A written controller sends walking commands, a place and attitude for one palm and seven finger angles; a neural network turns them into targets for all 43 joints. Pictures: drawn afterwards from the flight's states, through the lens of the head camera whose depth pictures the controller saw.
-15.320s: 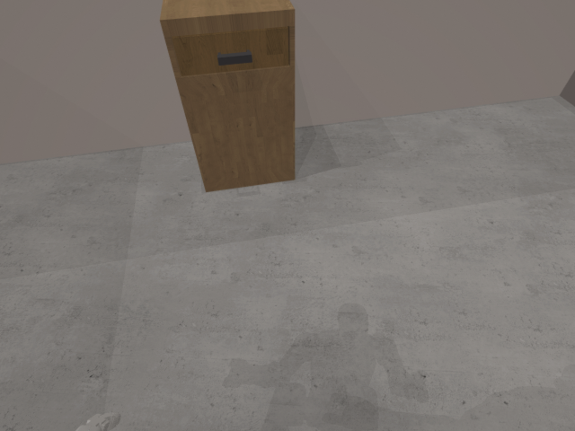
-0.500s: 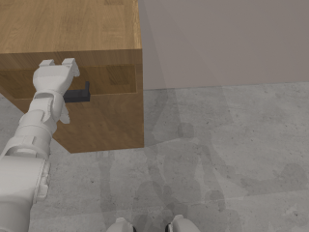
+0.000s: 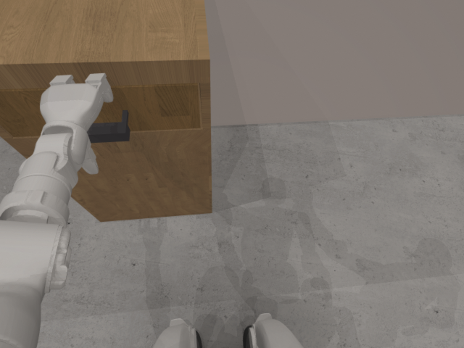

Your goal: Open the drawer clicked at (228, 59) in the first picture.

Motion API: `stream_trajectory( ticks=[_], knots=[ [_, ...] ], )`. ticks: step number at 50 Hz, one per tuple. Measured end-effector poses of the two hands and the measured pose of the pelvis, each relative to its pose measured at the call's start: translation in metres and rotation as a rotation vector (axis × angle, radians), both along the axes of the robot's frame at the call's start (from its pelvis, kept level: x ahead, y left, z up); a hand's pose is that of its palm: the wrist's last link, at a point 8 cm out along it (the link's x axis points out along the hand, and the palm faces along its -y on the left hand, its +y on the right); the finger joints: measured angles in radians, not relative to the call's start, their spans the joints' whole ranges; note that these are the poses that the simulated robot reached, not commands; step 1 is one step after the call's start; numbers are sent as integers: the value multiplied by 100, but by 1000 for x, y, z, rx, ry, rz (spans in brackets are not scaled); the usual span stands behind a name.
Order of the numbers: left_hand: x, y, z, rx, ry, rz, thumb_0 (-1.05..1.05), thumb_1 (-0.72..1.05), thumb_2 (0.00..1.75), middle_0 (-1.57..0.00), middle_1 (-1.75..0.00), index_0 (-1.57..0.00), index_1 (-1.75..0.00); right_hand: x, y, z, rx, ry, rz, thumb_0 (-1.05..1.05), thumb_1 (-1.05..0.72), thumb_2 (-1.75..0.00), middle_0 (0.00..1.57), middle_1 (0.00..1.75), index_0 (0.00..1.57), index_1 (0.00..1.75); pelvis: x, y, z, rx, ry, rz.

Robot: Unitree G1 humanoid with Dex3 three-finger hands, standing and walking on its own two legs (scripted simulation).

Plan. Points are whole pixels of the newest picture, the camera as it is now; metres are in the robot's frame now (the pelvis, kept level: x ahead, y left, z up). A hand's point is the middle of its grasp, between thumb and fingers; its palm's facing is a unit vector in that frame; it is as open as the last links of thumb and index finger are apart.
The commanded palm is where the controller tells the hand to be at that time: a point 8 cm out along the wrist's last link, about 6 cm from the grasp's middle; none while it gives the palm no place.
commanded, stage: move the hooked fingers above the handle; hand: left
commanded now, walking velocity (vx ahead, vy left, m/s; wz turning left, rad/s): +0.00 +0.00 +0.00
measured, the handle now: (97, 124) +0.56 +0.23 -0.03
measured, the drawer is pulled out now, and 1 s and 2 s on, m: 0.00 0.00 0.00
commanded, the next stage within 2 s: lower the fingers behind the handle in 0.22 s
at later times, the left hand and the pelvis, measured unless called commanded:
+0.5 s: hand (87, 125) +0.51 +0.22 +0.02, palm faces -0.06 -0.04 -1.00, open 13.7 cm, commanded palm +0.51 +0.24 +0.06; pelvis -0.01 +0.00 +0.00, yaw +0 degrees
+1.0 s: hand (89, 128) +0.51 +0.22 +0.01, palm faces -0.01 -0.02 -1.00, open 13.8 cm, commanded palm +0.51 +0.23 +0.03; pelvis -0.03 +0.00 -0.03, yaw +0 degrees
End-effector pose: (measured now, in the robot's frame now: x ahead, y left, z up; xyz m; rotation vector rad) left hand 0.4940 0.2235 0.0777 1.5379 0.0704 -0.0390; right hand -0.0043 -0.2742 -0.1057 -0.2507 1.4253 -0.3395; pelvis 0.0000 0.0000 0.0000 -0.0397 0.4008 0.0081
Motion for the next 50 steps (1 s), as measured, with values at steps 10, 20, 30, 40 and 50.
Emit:
stream_trajectory(
  ticks=[10,20,30,40,50],
  knots=[
    [0,-1,0,4,-1,6,0,-49,30,-32,-120,-34,-122,-13,3,-1,0,17,-12,0,-91,-90,21,30,20,30,-5,0,-2,-2,2,0],
    [0,0,0,-3,7,5,0,-49,30,-32,-120,-33,-121,-29,6,-1,4,43,-32,0,-91,-90,21,30,20,30,-7,2,-2,-3,1,-8],
    [-1,1,-3,-6,-29,-1,0,-49,30,-33,-123,-33,-123,-29,6,-5,2,50,-18,0,-91,-90,21,30,20,30,-9,3,-8,-5,17,-6],
    [-2,-1,-6,-3,-52,15,0,-49,30,-32,-122,-31,-127,-20,5,-13,-6,7,7,0,-91,-90,21,30,20,30,-19,4,-16,-7,28,-2],
    [-3,-2,-10,13,-57,29,0,-49,30,-32,-121,-28,-131,-28,5,-23,-18,-17,15,0,-91,-90,21,30,20,30,-33,4,-30,-10,42,1]
  ],
)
